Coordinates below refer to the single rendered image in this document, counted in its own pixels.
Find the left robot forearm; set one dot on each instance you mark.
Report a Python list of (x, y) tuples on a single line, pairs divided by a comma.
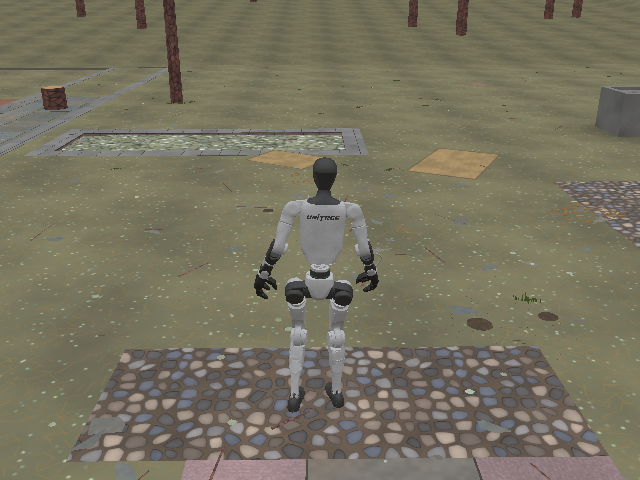
[(269, 262)]

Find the robot left upper arm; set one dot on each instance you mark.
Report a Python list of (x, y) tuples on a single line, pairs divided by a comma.
[(290, 210)]

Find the robot left hand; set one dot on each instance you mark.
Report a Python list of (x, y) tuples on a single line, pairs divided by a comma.
[(260, 283)]

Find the robot right upper arm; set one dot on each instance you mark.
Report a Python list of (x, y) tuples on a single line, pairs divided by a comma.
[(354, 212)]

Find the robot right hand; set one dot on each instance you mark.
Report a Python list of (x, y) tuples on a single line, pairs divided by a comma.
[(363, 277)]

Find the left robot foot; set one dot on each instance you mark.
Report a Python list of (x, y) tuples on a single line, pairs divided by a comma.
[(293, 403)]

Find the robot head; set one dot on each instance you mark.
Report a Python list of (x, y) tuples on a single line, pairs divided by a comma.
[(324, 174)]

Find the right robot forearm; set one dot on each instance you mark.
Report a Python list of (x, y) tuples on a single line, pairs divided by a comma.
[(369, 263)]

